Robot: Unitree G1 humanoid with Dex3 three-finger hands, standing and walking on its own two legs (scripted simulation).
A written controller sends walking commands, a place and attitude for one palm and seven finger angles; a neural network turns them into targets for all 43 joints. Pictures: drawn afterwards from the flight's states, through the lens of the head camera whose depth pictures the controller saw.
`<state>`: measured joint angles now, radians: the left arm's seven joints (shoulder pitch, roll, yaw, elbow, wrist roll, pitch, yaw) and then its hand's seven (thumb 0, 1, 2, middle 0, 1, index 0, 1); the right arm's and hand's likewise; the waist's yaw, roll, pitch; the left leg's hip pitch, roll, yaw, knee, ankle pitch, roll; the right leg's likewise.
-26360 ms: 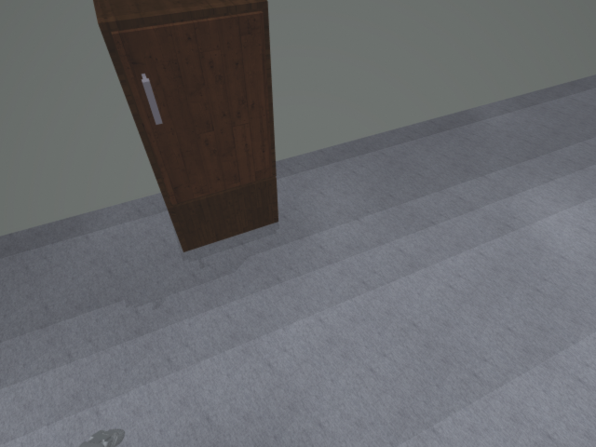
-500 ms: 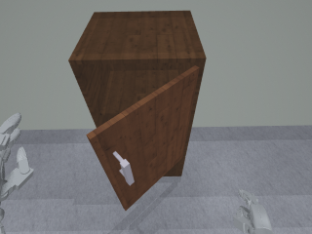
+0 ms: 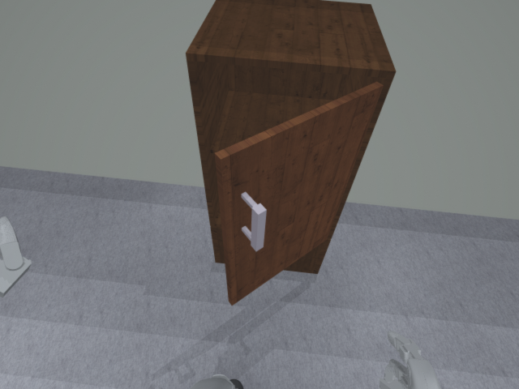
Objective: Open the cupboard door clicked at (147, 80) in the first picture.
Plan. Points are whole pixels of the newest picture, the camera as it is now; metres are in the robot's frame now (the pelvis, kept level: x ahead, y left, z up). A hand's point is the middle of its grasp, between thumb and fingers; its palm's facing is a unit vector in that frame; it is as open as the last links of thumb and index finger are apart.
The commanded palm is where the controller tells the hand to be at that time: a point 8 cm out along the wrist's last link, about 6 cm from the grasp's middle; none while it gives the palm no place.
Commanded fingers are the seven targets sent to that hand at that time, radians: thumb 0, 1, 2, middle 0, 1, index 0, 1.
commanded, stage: step back with the hand held close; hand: left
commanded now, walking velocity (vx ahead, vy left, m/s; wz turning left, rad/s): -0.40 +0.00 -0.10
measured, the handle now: (252, 222) +0.42 +0.04 -0.03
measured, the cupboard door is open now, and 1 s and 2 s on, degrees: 43 43 43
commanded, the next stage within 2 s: stop stepping back and stand still in 0.18 s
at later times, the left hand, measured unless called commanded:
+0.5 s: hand out of the picture +0.03 +0.29 +0.19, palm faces +0.39 -0.81 -0.43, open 7.4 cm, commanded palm -0.02 +0.33 +0.19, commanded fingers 0.00 0.90 0.90 -0.20 -0.30 -0.20 -0.30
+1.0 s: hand out of the picture -0.01 +0.30 +0.20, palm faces +0.22 -0.81 -0.54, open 7.4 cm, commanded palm -0.05 +0.35 +0.19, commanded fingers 0.00 0.90 0.90 -0.20 -0.30 -0.20 -0.30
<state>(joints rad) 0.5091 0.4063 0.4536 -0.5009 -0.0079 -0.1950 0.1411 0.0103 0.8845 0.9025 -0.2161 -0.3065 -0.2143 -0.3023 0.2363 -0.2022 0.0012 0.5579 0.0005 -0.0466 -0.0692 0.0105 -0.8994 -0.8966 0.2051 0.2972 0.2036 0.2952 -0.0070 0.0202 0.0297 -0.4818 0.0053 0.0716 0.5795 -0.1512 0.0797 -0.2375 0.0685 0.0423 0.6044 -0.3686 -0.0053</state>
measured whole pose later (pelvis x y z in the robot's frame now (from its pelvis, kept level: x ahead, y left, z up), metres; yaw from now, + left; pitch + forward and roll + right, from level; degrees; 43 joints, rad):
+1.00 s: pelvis -0.24 +0.08 +0.03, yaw -9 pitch +1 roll -4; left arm 0.65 0.49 0.46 -0.58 0.00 -0.24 0.14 0.01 0.88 0.90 -0.22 -0.31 -0.22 -0.30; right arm 0.35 -0.15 0.00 0.67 -0.02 -0.12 -0.06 0.01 -0.90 -0.90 0.21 0.30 0.21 0.30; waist -0.04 -0.01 -0.02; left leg -0.23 0.11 0.08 0.38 -0.18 0.01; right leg -0.42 -0.02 -0.14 0.83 -0.37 -0.01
